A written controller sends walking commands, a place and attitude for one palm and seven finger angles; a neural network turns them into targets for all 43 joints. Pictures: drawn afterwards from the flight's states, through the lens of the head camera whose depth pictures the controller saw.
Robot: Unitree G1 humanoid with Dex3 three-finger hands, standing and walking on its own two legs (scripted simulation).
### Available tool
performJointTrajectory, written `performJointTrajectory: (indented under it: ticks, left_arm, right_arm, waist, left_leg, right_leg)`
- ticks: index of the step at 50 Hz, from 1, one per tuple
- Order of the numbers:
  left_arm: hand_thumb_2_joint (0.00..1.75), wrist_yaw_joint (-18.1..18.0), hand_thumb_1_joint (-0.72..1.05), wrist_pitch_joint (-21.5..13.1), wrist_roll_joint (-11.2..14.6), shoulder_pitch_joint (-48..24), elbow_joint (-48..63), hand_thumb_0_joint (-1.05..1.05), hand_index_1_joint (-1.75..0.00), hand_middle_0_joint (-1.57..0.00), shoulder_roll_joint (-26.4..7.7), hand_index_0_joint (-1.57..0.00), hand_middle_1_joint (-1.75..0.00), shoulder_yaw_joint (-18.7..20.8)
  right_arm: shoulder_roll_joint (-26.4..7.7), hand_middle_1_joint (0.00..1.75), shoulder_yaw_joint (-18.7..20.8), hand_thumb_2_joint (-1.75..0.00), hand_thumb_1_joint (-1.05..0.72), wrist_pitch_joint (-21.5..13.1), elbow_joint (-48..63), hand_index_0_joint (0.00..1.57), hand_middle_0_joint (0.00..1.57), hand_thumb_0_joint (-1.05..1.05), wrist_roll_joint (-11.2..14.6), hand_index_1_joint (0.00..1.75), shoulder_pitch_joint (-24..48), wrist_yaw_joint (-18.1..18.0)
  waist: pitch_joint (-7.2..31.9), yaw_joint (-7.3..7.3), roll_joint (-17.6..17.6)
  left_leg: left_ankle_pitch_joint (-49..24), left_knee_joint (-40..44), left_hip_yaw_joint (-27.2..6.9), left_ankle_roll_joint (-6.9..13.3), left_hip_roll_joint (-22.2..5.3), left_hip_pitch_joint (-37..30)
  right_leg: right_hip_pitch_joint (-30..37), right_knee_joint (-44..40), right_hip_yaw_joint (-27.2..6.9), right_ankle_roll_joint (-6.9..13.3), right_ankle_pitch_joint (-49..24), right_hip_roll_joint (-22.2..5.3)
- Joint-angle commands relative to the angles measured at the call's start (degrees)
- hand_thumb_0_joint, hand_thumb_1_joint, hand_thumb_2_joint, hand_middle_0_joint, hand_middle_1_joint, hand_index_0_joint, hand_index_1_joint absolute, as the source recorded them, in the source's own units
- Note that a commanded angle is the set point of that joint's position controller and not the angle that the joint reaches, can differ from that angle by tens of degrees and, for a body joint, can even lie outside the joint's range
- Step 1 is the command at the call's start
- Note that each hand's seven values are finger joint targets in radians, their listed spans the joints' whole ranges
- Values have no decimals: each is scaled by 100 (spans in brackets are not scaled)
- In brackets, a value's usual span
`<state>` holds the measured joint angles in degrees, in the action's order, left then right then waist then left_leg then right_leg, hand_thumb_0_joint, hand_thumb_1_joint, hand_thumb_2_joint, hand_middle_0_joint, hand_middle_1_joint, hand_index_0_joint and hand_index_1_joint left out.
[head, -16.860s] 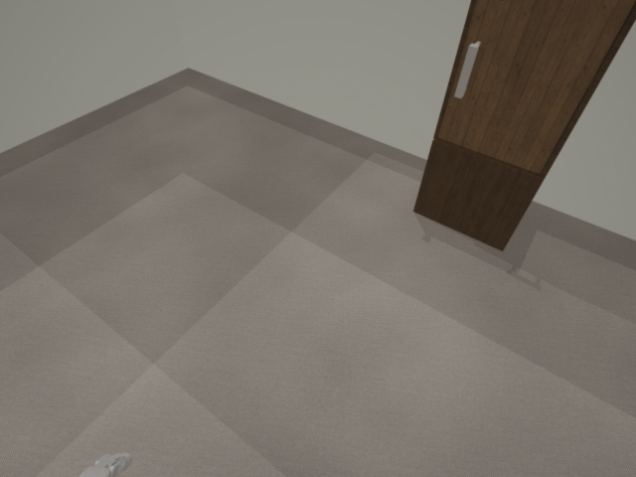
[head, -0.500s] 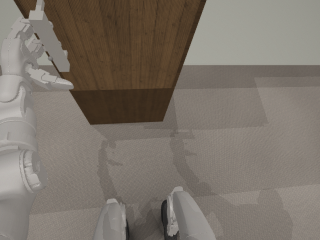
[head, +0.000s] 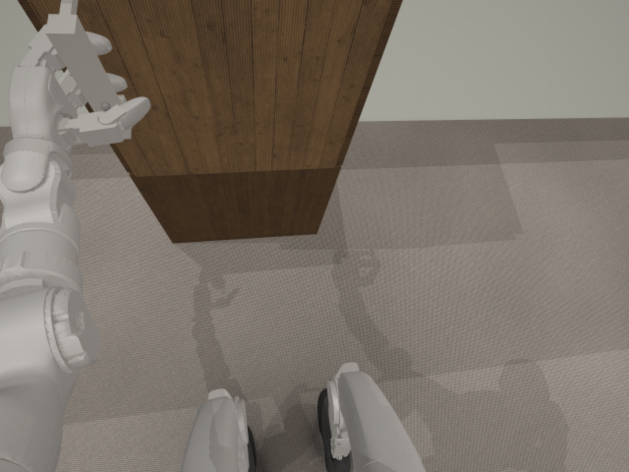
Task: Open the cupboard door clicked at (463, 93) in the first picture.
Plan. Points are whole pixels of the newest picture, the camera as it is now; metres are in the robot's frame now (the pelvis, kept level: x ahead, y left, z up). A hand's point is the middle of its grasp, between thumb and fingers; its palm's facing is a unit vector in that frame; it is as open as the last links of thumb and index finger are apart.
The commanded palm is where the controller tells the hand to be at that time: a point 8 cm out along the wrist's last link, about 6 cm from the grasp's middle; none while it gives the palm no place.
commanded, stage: close the thumb around the handle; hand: left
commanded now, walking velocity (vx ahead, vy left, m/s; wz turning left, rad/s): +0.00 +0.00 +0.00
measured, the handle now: (98, 72) +0.58 +0.20 +0.05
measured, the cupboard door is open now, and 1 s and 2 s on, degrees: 1 25 46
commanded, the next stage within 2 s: pull the door open along its arc in 0.28 s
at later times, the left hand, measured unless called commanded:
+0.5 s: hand (115, 111) +0.53 +0.18 +0.05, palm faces +0.00 -1.00 -0.03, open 6.1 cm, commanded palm +0.49 +0.22 +0.05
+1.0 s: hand (164, 213) +0.40 +0.12 +0.05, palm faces +0.25 -0.97 +0.07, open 6.4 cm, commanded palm +0.34 +0.19 +0.05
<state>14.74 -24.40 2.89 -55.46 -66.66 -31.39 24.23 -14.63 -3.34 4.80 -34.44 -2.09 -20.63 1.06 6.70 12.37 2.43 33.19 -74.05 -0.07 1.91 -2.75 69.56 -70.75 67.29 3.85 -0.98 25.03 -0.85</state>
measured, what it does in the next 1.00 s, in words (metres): stands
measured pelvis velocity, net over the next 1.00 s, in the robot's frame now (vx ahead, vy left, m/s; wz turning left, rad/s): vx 0.02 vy -0.01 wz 0.01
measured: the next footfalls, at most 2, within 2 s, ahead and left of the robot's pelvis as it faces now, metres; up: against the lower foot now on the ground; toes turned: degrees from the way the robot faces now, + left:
none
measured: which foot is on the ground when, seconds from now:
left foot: down 0.00-1.00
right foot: down 0.00-1.00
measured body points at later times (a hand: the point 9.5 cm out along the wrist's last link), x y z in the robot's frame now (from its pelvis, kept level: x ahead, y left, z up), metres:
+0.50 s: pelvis +0.00 -0.01 +0.00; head +0.17 +0.01 +0.42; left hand +0.52 +0.23 +0.06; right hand +0.02 -0.27 -0.11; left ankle +0.00 +0.09 -0.62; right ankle +0.05 -0.14 -0.62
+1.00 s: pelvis +0.02 -0.01 +0.03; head +0.13 -0.01 +0.47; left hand +0.38 +0.17 +0.05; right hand +0.15 -0.26 -0.08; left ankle +0.00 +0.09 -0.62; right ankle +0.05 -0.14 -0.62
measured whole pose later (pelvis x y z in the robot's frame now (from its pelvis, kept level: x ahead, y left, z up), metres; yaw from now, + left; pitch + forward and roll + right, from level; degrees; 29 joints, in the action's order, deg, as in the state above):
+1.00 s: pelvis +0.02 -0.01 +0.03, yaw +1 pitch +22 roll -1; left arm -10.2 -27.7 4.9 -15.6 -30.2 -3.0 9.5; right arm -12.7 0.2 2.7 -29.3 -2.0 -14.5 3.2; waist 9.6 4.5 0.8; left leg 32.4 -65.8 2.2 0.6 -2.2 55.2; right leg -59.0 63.3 1.6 -0.1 26.0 -1.0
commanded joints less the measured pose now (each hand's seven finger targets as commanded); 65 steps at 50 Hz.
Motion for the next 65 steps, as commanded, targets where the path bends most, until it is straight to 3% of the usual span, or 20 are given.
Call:
performJointTrajectory:
  ticks: [1, 4, 8, 10, 11, 15, 18, 19, 20, 28, 31, 39, 40, 41, 43, 44, 48, 53, 58, 65]
  left_arm:
    - [83, -8, 73, -431, 126, -2265, 1214, 0, -133, -39, -1440, -39, -133, 211]
    - [90, 7, 90, -422, 119, -2222, 1167, 0, -135, -40, -1440, -40, -135, 221]
    - [90, 60, 90, -536, 154, -2077, 1483, 0, -135, -40, -1371, -40, -135, 182]
    - [90, 23, 90, -476, 206, -1867, 1208, 0, -135, -40, -1574, -40, -135, 435]
    - [90, -6, 90, -450, 219, -1939, 1232, 0, -135, -40, -1538, -40, -135, 394]
    - [90, -65, 90, -519, 121, -1886, 1370, 0, -135, -40, -1641, -40, -135, 433]
    - [90, -47, 90, -542, 103, -1845, 1301, 0, -135, -40, -1649, -40, -135, 422]
    - [90, -31, 90, -533, 107, -1985, 1307, 0, -135, -40, -1548, -40, -135, 315]
    - [90, -25, 90, -524, 153, -2066, 1346, 0, -135, -40, -1129, -40, -135, 33]
    - [90, 53, 90, -542, 321, -868, 1926, 0, -135, -40, -986, -40, -135, 75]
    - [90, 62, 90, -472, 442, -105, 2225, 0, -135, -40, -691, -40, -135, -54]
    - [90, -81, 90, -544, 775, 2244, 3737, 0, -135, -40, 120, -40, -135, -393]
    - [90, -917, 90, -572, 1186, 2417, 4079, 0, -135, -40, 338, -40, -135, 354]
    - [90, -1339, 90, -537, 1059, 2829, 3986, 0, -135, -40, 894, -40, -135, -110]
    - [90, -1860, 90, -555, 913, 3178, 4114, 0, -135, -40, 1157, -40, -135, -237]
    - [90, -2132, 90, -614, 798, 3177, 4305, 0, -135, -40, 1141, -40, -135, -209]
    - [90, -3168, 90, -809, 231, 3370, 4830, 0, -135, -40, 1763, -40, -135, -707]
    - [90, -4297, 90, -788, -456, 3600, 4897, 0, -135, -40, 2562, -40, -135, -1411]
    - [90, -4507, 90, -795, -903, 3662, 5057, 0, -135, -40, 2966, -40, -135, -2140]
    - [90, -4411, 90, -726, -736, 4328, 5505, 0, -135, -40, 3600, -40, -135, -2884]
  right_arm:
    - [-1137, 30, 408, -90, -90, -9, 213, 20, 20, 0, 2, 30, -1113, -65]
    - [-1145, 30, 412, -90, -90, 6, 219, 20, 20, 0, 9, 30, -1108, -64]
    - [-1113, 30, 443, -90, -90, 3, 249, 20, 20, 0, 13, 30, -1098, -58]
    - [-1123, 30, 426, -90, -90, 27, 261, 20, 20, 0, 25, 30, -1077, -65]
    - [-1115, 30, 415, -90, -90, 30, 288, 20, 20, 0, 41, 30, -1057, -72]
    - [-1094, 30, 412, -90, -90, 3, 339, 20, 20, 0, 36, 30, -1022, -73]
    - [-1108, 30, 413, -90, -90, 15, 334, 20, 20, 0, 36, 30, -1013, -85]
    - [-1091, 30, 410, -90, -90, 7, 328, 20, 20, 0, 42, 30, -987, -83]
    - [-1055, 30, 424, -90, -90, -13, 318, 20, 20, 0, 39, 30, -982, -70]
    - [-1048, 30, 500, -90, -90, -9, 450, 20, 20, 0, 90, 30, -896, -26]
    - [-1006, 30, 527, -90, -90, -14, 570, 20, 20, 0, 157, 30, -768, 1]
    - [-853, 30, 616, -90, -90, -139, 923, 20, 20, 0, 288, 30, -357, 60]
    - [-708, 30, 633, -90, -90, -200, 1007, 20, 20, 0, 235, 30, -190, 48]
    - [-669, 30, 611, -90, -90, -257, 988, 20, 20, 0, 206, 30, -124, 98]
    - [-647, 30, 614, -90, -90, -318, 967, 20, 20, 0, 183, 30, -24, 150]
    - [-640, 30, 624, -90, -90, -324, 957, 20, 20, 0, 136, 30, -13, 153]
    - [-480, 30, 628, -90, -90, -348, 997, 20, 20, 0, -53, 30, 182, 202]
    - [-373, 30, 644, -90, -90, -384, 1010, 20, 20, 0, -202, 30, 473, 220]
    - [-300, 30, 678, -90, -90, -469, 925, 20, 20, 0, -251, 30, 640, 148]
    - [-179, 30, 652, -90, -90, -658, 884, 20, 20, 0, -208, 30, 925, 90]
  waist:
    - [3241, 13, 763]
    - [3145, 12, 780]
    - [3501, -69, 1022]
    - [3212, -122, 718]
    - [3141, -63, 625]
    - [3275, -162, 848]
    - [3222, -135, 727]
    - [3195, -79, 759]
    - [3152, 13, 713]
    - [3596, -374, 738]
    - [3392, -481, 421]
    - [2926, -888, 121]
    - [2789, -1247, 168]
    - [2596, -1122, -20]
    - [2279, -1105, -237]
    - [2309, -1148, -186]
    - [2387, -1218, -91]
    - [2338, -1161, -464]
    - [2503, -1069, -656]
    - [2380, -1111, -637]
  left_leg:
    - [-2868, 901, -469, -95, 97, -2321]
    - [-2726, 922, -444, -83, 99, -2258]
    - [-3210, 903, -454, -127, 95, -2670]
    - [-2975, 909, -409, -103, 102, -2309]
    - [-2809, 922, -368, -65, 122, -2114]
    - [-2807, 920, -319, -73, 147, -2140]
    - [-2814, 909, -340, -74, 125, -2126]
    - [-2695, 871, -299, -51, 144, -2036]
    - [-2638, 904, -320, -56, 147, -2102]
    - [-3062, 1036, -241, -95, 160, -2457]
    - [-2877, 1194, -145, -75, 192, -2317]
    - [-2914, 1574, 51, -82, 245, -2257]
    - [-2812, 1652, 103, -157, 257, -2061]
    - [-2632, 1696, 111, -191, 253, -2033]
    - [-2426, 1733, 89, -232, 240, -1943]
    - [-2518, 1729, 85, -255, 246, -1970]
    - [-2533, 1636, 121, -285, 268, -2051]
    - [-2161, 1567, 105, -257, 306, -1957]
    - [-1861, 1537, 143, -203, 352, -1997]
    - [-1725, 1609, 174, -189, 406, -2094]
  right_leg:
    - [1765, -550, -71, 212, -1603, 303]
    - [1727, -566, -77, 210, -1516, 306]
    - [1794, -536, -79, 231, -1795, 305]
    - [1944, -554, -91, 219, -1759, 314]
    - [2034, -580, -122, 196, -1756, 310]
    - [2143, -546, -165, 208, -1814, 290]
    - [2097, -525, -157, 203, -1807, 291]
    - [2094, -543, -193, 187, -1783, 283]
    - [2021, -576, -158, 181, -1726, 288]
    - [2501, -617, -173, 215, -2131, 288]
    - [2791, -751, -180, 200, -2158, 292]
    - [3413, -914, -181, 208, -2457, 246]
    - [3441, -939, -115, 205, -2337, 230]
    - [3374, -953, -78, 191, -2188, 234]
    - [3242, -936, -49, 200, -1977, 218]
    - [3297, -878, -67, 219, -2076, 194]
    - [3293, -747, -112, 261, -2131, 133]
    - [3251, -807, -130, 243, -1864, 95]
    - [3466, -967, -233, 205, -1812, 59]
    - [3766, -1233, -314, 203, -1795, 15]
